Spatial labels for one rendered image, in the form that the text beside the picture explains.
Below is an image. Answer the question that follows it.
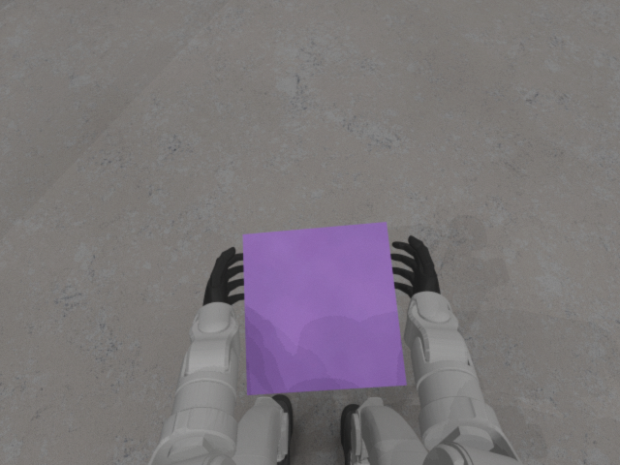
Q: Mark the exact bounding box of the robot right shin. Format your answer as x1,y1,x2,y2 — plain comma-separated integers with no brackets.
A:
350,397,384,465

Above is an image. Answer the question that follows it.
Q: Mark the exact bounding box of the carton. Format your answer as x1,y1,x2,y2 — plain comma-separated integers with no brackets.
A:
243,222,407,395

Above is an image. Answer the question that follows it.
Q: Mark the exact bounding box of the left robot forearm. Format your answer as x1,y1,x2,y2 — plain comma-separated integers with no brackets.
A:
148,302,241,465

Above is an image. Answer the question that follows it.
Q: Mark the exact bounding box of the left robot hand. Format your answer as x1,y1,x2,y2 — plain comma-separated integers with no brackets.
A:
203,247,244,306

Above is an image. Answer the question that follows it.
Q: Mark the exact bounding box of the robot right upper arm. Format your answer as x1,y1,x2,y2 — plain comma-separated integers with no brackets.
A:
422,442,522,465

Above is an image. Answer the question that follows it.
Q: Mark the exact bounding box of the right robot forearm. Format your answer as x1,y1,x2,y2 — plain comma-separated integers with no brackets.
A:
404,292,523,465

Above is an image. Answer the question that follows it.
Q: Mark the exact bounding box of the robot left foot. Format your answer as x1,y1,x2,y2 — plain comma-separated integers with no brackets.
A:
272,394,293,465

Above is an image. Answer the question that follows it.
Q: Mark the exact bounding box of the right robot hand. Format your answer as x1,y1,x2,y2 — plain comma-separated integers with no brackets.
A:
390,235,441,298

